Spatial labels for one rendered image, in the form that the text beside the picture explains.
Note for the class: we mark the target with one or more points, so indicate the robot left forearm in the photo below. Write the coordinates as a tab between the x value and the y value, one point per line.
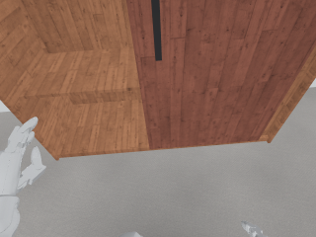
9	215

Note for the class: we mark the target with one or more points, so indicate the handle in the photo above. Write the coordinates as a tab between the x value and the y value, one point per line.
155	5

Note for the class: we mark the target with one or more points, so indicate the left robot hand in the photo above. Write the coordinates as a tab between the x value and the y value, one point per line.
11	160

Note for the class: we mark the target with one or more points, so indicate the wardrobe door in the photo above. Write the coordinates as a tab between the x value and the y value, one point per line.
307	65
226	66

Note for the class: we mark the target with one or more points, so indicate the right robot hand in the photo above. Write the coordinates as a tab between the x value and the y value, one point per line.
252	230

